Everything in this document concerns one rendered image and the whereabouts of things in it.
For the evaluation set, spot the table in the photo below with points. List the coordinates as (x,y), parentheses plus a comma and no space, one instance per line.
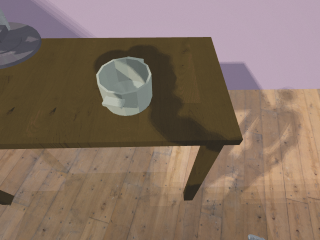
(52,100)

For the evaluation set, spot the pot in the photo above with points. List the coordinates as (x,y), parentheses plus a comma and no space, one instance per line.
(125,85)

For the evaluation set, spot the lid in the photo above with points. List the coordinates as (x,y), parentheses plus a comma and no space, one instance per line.
(20,44)

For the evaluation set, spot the robot left hand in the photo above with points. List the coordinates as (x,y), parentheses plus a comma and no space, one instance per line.
(3,20)

